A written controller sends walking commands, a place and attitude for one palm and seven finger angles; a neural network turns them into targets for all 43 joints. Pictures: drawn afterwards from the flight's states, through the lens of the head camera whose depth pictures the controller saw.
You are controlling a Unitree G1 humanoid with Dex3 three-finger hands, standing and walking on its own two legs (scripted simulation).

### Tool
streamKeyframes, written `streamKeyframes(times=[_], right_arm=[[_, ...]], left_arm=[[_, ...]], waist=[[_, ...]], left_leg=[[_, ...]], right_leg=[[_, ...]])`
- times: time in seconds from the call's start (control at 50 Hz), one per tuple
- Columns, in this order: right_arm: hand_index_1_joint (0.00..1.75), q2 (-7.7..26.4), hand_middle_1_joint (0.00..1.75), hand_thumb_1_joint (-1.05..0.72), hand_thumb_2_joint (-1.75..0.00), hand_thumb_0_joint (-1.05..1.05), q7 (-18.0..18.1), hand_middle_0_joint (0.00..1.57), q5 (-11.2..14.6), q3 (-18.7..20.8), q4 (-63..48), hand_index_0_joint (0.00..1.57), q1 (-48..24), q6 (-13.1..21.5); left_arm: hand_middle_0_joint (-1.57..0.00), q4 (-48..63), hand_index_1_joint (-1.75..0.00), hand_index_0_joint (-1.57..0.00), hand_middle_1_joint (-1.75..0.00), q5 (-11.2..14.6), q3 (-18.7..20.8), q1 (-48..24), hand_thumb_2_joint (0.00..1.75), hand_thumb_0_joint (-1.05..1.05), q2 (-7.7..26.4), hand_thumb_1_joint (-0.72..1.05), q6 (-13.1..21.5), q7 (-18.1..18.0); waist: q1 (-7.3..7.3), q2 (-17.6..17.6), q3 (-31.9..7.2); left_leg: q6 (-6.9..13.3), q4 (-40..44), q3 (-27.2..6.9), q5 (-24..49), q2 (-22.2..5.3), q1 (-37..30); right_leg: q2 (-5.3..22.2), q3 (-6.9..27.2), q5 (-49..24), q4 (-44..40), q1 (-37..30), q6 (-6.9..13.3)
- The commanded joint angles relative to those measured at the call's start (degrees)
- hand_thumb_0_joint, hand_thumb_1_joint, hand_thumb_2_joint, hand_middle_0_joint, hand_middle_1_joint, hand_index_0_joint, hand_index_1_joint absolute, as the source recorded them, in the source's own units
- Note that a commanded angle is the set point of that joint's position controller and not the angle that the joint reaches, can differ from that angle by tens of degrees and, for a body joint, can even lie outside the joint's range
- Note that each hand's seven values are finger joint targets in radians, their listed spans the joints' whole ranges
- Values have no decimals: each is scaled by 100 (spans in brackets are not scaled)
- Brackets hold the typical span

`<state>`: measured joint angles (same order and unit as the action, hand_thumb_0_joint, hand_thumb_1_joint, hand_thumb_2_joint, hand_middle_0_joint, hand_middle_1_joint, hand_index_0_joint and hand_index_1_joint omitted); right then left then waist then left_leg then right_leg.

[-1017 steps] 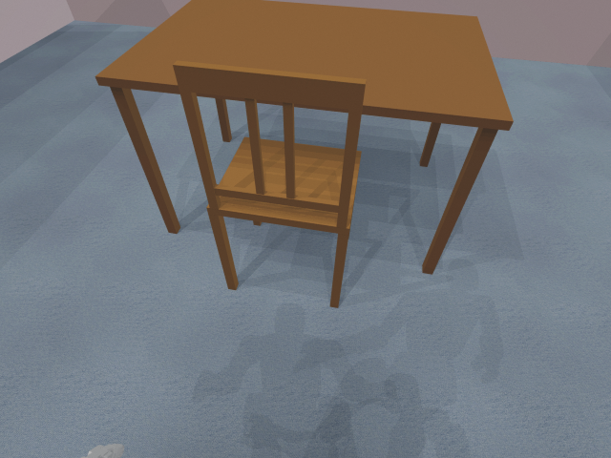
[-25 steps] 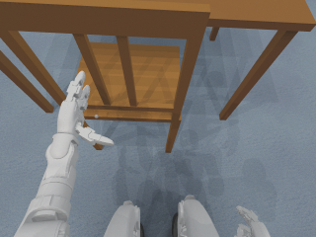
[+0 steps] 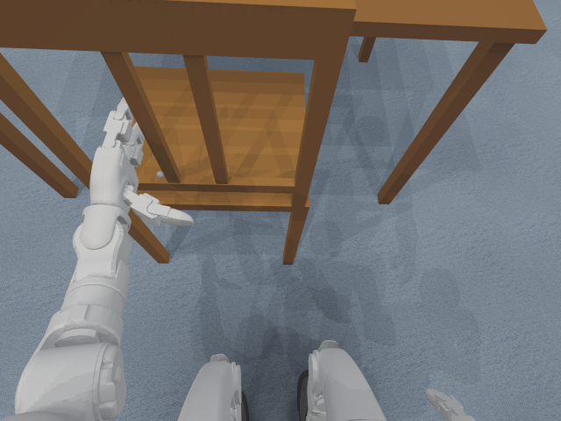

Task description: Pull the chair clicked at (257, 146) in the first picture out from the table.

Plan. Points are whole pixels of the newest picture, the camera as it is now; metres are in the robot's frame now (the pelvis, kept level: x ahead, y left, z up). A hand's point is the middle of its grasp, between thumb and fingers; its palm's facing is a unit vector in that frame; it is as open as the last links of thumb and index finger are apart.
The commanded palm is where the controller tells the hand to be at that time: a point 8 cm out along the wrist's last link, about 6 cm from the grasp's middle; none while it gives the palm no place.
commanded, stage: push the fingers through the gap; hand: left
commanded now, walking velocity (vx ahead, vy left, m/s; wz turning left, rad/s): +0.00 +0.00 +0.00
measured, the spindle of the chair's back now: (151, 130) +0.52 +0.17 +0.02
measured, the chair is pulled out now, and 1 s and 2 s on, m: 0.00 0.00 0.00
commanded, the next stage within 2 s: hook a spindle and tug to test in 0.74 s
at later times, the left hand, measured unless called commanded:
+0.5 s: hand (164, 153) +0.48 +0.15 +0.02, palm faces -0.05 -1.00 -0.04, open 16.9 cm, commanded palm +0.46 +0.20 +0.02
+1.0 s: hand (160, 158) +0.48 +0.16 +0.02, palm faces -0.05 -1.00 -0.03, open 16.7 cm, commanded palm +0.45 +0.20 +0.02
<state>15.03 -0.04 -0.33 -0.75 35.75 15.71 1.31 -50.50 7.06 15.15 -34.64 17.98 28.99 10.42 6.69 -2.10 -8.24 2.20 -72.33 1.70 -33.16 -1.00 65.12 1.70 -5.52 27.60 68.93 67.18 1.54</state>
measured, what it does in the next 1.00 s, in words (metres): stands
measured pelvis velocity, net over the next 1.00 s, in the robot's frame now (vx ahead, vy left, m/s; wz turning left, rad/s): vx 0.00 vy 0.01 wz -0.02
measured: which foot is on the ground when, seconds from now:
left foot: down 0.00-1.00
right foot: down 0.00-1.00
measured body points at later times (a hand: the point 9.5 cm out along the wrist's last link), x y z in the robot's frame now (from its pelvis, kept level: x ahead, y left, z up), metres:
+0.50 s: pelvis +0.00 +0.01 -0.01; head +0.16 +0.02 +0.42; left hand +0.48 +0.21 +0.02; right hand +0.03 -0.26 -0.13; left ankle +0.00 +0.10 -0.62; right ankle +0.04 -0.11 -0.62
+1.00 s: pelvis +0.00 +0.01 +0.00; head +0.15 +0.03 +0.42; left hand +0.47 +0.21 +0.03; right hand +0.05 -0.25 -0.12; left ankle +0.00 +0.10 -0.62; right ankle +0.04 -0.11 -0.62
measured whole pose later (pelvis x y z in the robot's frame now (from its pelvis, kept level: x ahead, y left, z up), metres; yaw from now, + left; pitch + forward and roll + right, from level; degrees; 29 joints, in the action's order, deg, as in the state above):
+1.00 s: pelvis +0.00 +0.01 +0.00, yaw -1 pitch +27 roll -3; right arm 14.5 -1.7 -1.5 -0.8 35.0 16.7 -3.1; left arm -56.8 5.4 16.9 -40.4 19.0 30.6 9.6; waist 8.2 -2.4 -8.6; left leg 3.2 -73.0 1.9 -33.6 -1.2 66.4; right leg 1.3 -5.2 27.1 68.2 68.0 0.5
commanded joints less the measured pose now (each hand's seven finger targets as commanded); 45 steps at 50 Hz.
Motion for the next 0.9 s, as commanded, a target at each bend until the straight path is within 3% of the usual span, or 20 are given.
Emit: streamKeyframes(times=[0.0,0.02,0.06,0.14,0.18,0.26,0.3,0.34,0.4,0.46,0.54,0.58,0.6,0.64,0.68,0.74,0.82,0.86,0.88], right_arm=[[30,926,30,-90,-90,0,38,20,-6,371,-373,20,783,104],[30,911,30,-90,-90,0,27,20,-14,371,-391,20,783,95],[30,931,30,-90,-90,0,23,20,-37,367,-383,20,829,77],[30,932,30,-90,-90,0,15,20,-52,339,-363,20,874,29],[30,934,30,-90,-90,0,-2,20,-67,350,-374,20,894,-2],[30,943,30,-90,-90,0,-24,20,-73,341,-338,20,952,-65],[30,977,30,-90,-90,0,-25,20,-79,337,-329,20,1005,-110],[30,958,30,-90,-90,0,-38,20,-82,333,-302,20,1035,-130],[30,999,30,-90,-90,0,-59,20,-112,353,-335,20,1056,-175],[30,977,30,-90,-90,0,-88,20,-117,372,-355,20,1080,-213],[30,958,30,-90,-90,0,-100,20,-113,339,-381,20,1083,-283],[30,969,30,-90,-90,0,-106,20,-115,345,-426,20,1071,-312],[30,935,30,-90,-90,0,-122,20,-119,350,-451,20,1041,-310],[30,922,30,-90,-90,0,-122,20,-116,346,-451,20,1047,-302],[30,941,30,-90,-90,0,-122,20,-112,356,-399,20,1043,-306],[30,926,30,-90,-90,0,-120,20,-102,363,-368,20,1041,-298],[30,946,30,-90,-90,0,-113,20,-102,376,-337,20,1023,-316],[30,955,30,-90,-90,0,-108,20,-99,378,-329,20,1024,-320],[30,964,30,-90,-90,0,-103,20,-107,376,-352,20,1011,-329]], left_arm=[[-6,894,-8,-6,-8,-12,295,-2126,30,0,1145,-50,404,4],[-6,930,-8,-6,-8,6,240,-2216,30,0,1052,-50,424,8],[-6,909,-8,-6,-8,0,450,-2319,30,0,1301,-50,473,-15],[-6,727,-8,-6,-8,-53,477,-2595,30,0,1371,-50,530,-24],[-6,707,-8,-6,-8,-90,540,-2572,30,0,1450,-50,549,-28],[-6,400,-8,-6,-8,-104,431,-2764,30,0,1290,-50,506,-4],[-6,270,-8,-6,-8,-145,543,-2865,30,0,1484,-50,488,1],[-6,182,-8,-6,-8,-145,291,-3097,30,0,1181,-50,498,9],[-6,363,-8,-6,-8,-154,449,-3076,30,0,1380,-50,560,-2],[-6,419,-8,-6,-8,-118,486,-2823,30,0,1318,-50,577,-37],[-6,250,-8,-6,-8,-167,571,-2786,30,0,1403,-50,506,-130],[-6,450,-8,-6,-8,-221,675,-2727,30,0,1560,-50,542,-179],[-6,655,-8,-6,-8,-211,543,-2791,30,0,1405,-50,576,-182],[-6,695,-8,-6,-8,-172,500,-2764,30,0,1347,-50,614,-177],[-6,588,-8,-6,-8,-182,509,-2706,30,0,1367,-50,614,-156],[-6,597,-8,-6,-8,-163,273,-2807,30,0,1122,-50,608,-97],[-6,432,-8,-6,-8,-137,304,-2718,30,0,1119,-50,548,-56],[-10,366,-19,-10,-19,-113,321,-2696,30,0,1087,-50,538,-56],[-11,523,-24,-11,-24,-120,365,-2784,30,0,1191,-50,567,-58]], waist=[[150,-238,-2774],[183,-231,-2868],[160,-249,-2979],[228,-278,-2895],[172,-391,-3079],[301,-272,-2884],[287,-291,-2883],[401,-311,-2758],[278,-624,-3088],[247,-503,-3282],[283,-205,-2901],[187,-418,-3046],[198,-574,-3163],[248,-404,-3114],[263,-388,-2962],[337,-510,-2867],[305,-455,-2814],[319,-370,-2773],[279,-521,-2896]], left_leg=[[-94,795,-402,2247,95,-1343],[-86,777,-404,2305,97,-1399],[-97,750,-415,2384,86,-1416],[-75,725,-431,2303,82,-1334],[-97,728,-431,2427,83,-1449],[-78,729,-446,2316,64,-1361],[-81,728,-477,2289,63,-1324],[-81,745,-547,2238,45,-1459],[-126,747,-578,2486,34,-1749],[-149,739,-607,2781,7,-1932],[-90,794,-540,2442,45,-1441],[-125,821,-558,2584,29,-1604],[-136,810,-549,2690,32,-1771],[-132,811,-567,2709,9,-1795],[-139,820,-579,2662,-4,-1756],[-154,842,-599,2639,-16,-1920],[-161,832,-605,2621,-7,-1879],[-166,833,-627,2665,-12,-1895],[-181,829,-637,2726,-5,-1931]], right_leg=[[-149,491,-1713,-706,-1936,-12],[-154,493,-1768,-709,-1941,-20],[-165,494,-1840,-671,-2002,-16],[-180,490,-1747,-651,-1900,-16],[-178,500,-1842,-650,-1967,-10],[-196,461,-1723,-678,-1793,-29],[-204,454,-1658,-655,-1752,-14],[-220,401,-1484,-657,-1447,-18],[-213,391,-1557,-624,-1439,9],[-230,367,-1764,-615,-1527,0],[-241,389,-1693,-655,-1723,-15],[-225,391,-1740,-619,-1705,0],[-225,397,-1799,-632,-1685,0],[-241,389,-1813,-647,-1687,-4],[-236,379,-1769,-669,-1624,-12],[-242,345,-1647,-689,-1425,0],[-238,340,-1618,-705,-1410,3],[-241,307,-1623,-685,-1366,0],[-229,318,-1650,-653,-1399,6]])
